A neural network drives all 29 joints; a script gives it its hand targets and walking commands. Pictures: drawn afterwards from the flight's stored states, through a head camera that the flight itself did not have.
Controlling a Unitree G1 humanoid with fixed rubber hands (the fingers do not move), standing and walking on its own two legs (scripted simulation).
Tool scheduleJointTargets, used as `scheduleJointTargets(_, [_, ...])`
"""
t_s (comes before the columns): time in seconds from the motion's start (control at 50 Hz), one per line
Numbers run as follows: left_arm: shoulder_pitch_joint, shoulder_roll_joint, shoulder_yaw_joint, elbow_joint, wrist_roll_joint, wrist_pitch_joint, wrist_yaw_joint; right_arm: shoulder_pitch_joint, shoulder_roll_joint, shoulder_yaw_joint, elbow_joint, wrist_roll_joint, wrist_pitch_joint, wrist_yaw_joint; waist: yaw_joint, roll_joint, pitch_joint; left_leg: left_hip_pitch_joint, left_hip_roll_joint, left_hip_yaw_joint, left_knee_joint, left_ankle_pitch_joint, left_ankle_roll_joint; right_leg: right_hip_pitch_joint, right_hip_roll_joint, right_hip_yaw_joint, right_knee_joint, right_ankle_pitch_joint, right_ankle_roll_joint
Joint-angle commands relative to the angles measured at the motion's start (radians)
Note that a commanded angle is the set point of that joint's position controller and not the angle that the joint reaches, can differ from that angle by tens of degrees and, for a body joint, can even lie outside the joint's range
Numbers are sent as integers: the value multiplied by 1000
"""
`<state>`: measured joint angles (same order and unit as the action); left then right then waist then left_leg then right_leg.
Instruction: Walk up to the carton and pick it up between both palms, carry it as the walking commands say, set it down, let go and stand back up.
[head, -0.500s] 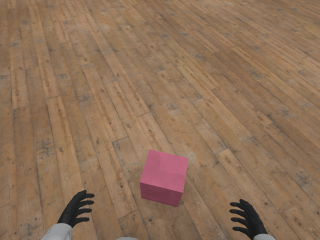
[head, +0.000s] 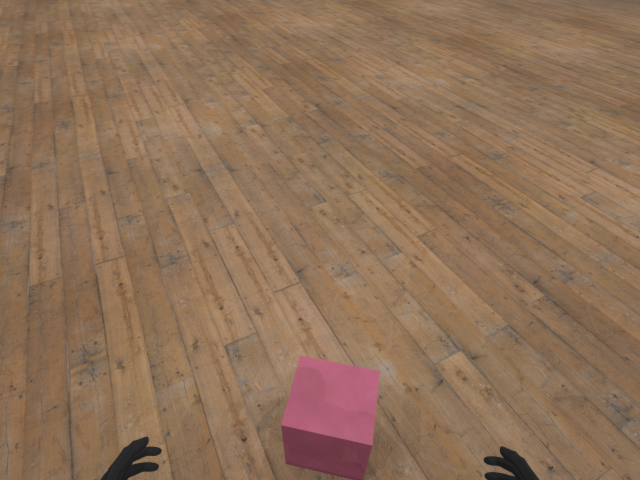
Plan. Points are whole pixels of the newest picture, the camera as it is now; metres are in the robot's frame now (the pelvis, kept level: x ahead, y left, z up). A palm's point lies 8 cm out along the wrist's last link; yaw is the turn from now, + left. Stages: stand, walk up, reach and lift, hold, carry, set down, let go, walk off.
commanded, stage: stand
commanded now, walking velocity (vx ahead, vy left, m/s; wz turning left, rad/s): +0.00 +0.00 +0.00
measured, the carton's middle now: (331, 418) +0.47 -0.03 -0.63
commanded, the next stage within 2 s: none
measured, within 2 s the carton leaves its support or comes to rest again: neither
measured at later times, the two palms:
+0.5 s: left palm out of the picture +0.05 +0.26 -0.09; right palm out of the picture +0.10 -0.30 -0.09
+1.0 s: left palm out of the picture +0.00 +0.26 -0.10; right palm out of the picture +0.02 -0.32 -0.10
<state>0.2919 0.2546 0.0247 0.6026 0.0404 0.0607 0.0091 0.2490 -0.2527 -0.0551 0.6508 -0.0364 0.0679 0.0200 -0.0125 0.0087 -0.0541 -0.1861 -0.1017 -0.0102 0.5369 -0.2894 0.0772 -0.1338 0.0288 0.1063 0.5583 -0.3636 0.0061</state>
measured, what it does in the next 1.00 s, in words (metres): shifts its weight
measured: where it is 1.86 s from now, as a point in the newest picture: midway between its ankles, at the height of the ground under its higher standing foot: outside the picture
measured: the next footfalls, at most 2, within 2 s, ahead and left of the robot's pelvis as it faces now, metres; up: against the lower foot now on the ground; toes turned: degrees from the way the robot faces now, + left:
none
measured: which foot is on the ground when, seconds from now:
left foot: down 0.00-1.00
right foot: down 0.00-1.00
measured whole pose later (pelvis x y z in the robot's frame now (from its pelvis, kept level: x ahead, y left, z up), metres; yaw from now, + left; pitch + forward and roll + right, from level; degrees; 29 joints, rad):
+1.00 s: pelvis -0.05 -0.03 +0.01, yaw +2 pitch -4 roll +0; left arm 0.29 0.32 0.02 0.92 0.02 -0.03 0.00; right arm 0.24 -0.34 -0.03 1.02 -0.03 -0.03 0.00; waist -0.01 0.00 -0.06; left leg -0.21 -0.07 -0.07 0.43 -0.15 0.03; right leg -0.14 0.06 0.05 0.45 -0.23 -0.03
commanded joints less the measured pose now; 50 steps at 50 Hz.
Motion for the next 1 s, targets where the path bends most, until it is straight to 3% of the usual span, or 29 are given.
scheduleJointTargets(0.0, [-49,192,73,-71,-1,-81,8,-109,-226,-68,-64,4,-91,-14,-2,13,4,63,193,-211,-111,352,-51,-189,-63,34,-70,269,-13])
scheduleJointTargets(0.02, [-41,194,78,-82,-1,-77,17,-113,-228,-65,-64,-2,-100,-10,13,-24,34,44,181,-206,-93,353,-29,-178,-82,49,-92,286,-23])
scheduleJointTargets(0.04, [-37,185,77,-62,-6,-78,12,-85,-196,-52,-43,4,-105,-15,-3,-37,-23,42,177,-181,-89,367,-24,-136,-88,56,-97,297,-35])
scheduleJointTargets(0.06, [-20,192,79,-58,-16,-87,7,-81,-203,-55,-26,-9,-103,-22,21,12,-6,37,169,-175,-94,375,-31,-129,-92,62,-97,312,-41])
scheduleJointTargets(0.08, [-41,216,84,-35,-13,-89,8,-111,-193,-44,-17,-3,-103,-18,16,-54,5,22,162,-169,-106,341,-25,-136,-80,48,-96,287,-33])
scheduleJointTargets(0.1, [-19,219,81,-44,-13,-86,8,-98,-226,-57,-11,-2,-108,-23,-3,-14,-5,40,179,-173,-94,360,-51,-160,-79,55,-92,297,-41])
scheduleJointTargets(0.12, [15,205,89,-30,-17,-87,7,-75,-209,-52,10,-5,-111,-29,18,-24,-21,65,196,-202,-112,367,-51,-149,-85,55,-76,282,-44])
scheduleJointTargets(0.18, [23,206,83,-11,-13,-96,15,-103,-226,-48,17,-11,-117,-31,30,6,25,19,177,-205,-123,308,-11,-126,-87,69,-108,314,-31])
scheduleJointTargets(0.24, [11,231,80,11,7,-99,17,-83,-227,-45,52,-6,-122,-37,-5,-44,-9,50,169,-194,-124,231,-28,-117,-110,99,-144,275,-45])
scheduleJointTargets(0.28, [15,240,82,20,-3,-106,13,-124,-247,-49,59,-18,-121,-34,22,-4,18,10,174,-222,-163,142,-20,-140,-84,70,-132,193,-44])
scheduleJointTargets(0.34, [-9,265,90,22,4,-109,4,-118,-265,-52,79,1,-126,-31,8,-27,96,-29,158,-208,-151,145,-31,-171,-95,85,-176,185,-44])
scheduleJointTargets(0.36, [-28,244,85,37,-1,-115,3,-129,-237,-40,88,-1,-130,-33,12,-73,84,5,166,-213,-143,193,-30,-169,-98,98,-177,232,-46])
scheduleJointTargets(0.38, [8,253,84,57,-7,-114,11,-85,-257,-38,102,-3,-133,-30,3,4,51,9,171,-220,-137,161,-25,-160,-99,98,-179,223,-60])
scheduleJointTargets(0.4, [11,246,79,61,-8,-114,15,-115,-256,-42,108,-7,-128,-30,9,-8,84,-11,168,-227,-169,120,-27,-154,-85,79,-167,190,-39])
scheduleJointTargets(0.42, [1,269,82,76,-10,-111,11,-118,-266,-50,110,1,-134,-28,5,-46,113,-7,174,-221,-156,173,-20,-182,-102,104,-176,198,-58])
scheduleJointTargets(0.46, [-33,259,80,64,-6,-120,11,-125,-237,-32,127,0,-134,-30,7,17,77,-19,158,-192,-127,179,-35,-134,-101,105,-208,192,-45])
scheduleJointTargets(0.48, [2,268,77,77,-7,-122,12,-114,-247,-41,133,4,-133,-27,14,-38,65,2,149,-201,-133,189,-36,-128,-103,126,-199,229,-56])
scheduleJointTargets(0.5, [-2,260,71,90,-11,-120,14,-111,-250,-34,156,1,-130,-31,8,16,60,-16,151,-206,-138,167,-29,-110,-112,118,-210,232,-55])
scheduleJointTargets(0.58, [-58,243,62,102,-17,-131,5,-140,-258,-35,164,0,-128,-32,10,-58,26,14,174,-204,-135,190,-29,-118,-104,93,-216,200,-42])
scheduleJointTargets(0.64, [-16,243,59,146,-19,-121,13,-92,-245,-28,201,3,-126,-32,3,-35,1,31,167,-202,-128,155,-41,-92,-126,126,-223,201,-57])
scheduleJointTargets(0.68, [-17,253,54,151,-15,-121,20,-71,-275,-34,222,5,-122,-33,-12,3,60,-15,150,-205,-138,118,-44,-135,-129,144,-254,72,-64])
scheduleJointTargets(0.7, [-52,273,57,163,-22,-120,12,-102,-273,-27,226,8,-122,-31,-13,-51,107,1,164,-211,-147,111,-40,-183,-125,141,-270,26,-65])
scheduleJointTargets(0.72, [-60,257,57,157,-9,-122,13,-109,-260,-24,233,6,-121,-30,3,-48,103,-9,173,-213,-142,84,-30,-169,-126,123,-267,-4,-66])
scheduleJointTargets(0.74, [-59,248,55,158,-10,-119,10,-138,-294,-30,227,7,-121,-28,15,9,124,-39,167,-222,-153,61,-23,-200,-112,142,-274,-26,-69])
scheduleJointTargets(0.76, [-72,255,54,169,-11,-120,5,-103,-281,-30,231,10,-122,-28,-7,-50,105,-24,164,-225,-176,48,-33,-166,-106,109,-275,-17,-60])
scheduleJointTargets(0.82, [-38,237,48,200,-16,-118,2,-114,-290,-21,259,8,-125,-32,3,25,102,-46,175,-244,-210,-12,-36,-133,-93,102,-244,-10,-61])
scheduleJointTargets(0.84, [-29,279,53,193,-14,-118,2,-108,-289,-17,267,15,-122,-28,28,13,98,-46,173,-239,-207,-1,-39,-120,-84,90,-245,-3,-60])
scheduleJointTargets(0.86, [-24,239,47,218,-28,-118,-4,-109,-271,-14,266,8,-128,-33,14,38,92,-66,184,-264,-234,-72,-36,-105,-89,88,-235,2,-59])
scheduleJointTargets(0.98, [-68,276,49,260,-13,-116,0,-137,-280,-14,287,12,-129,-29,25,-5,111,-103,193,-269,-237,-51,-27,-91,-94,111,-234,8,-70])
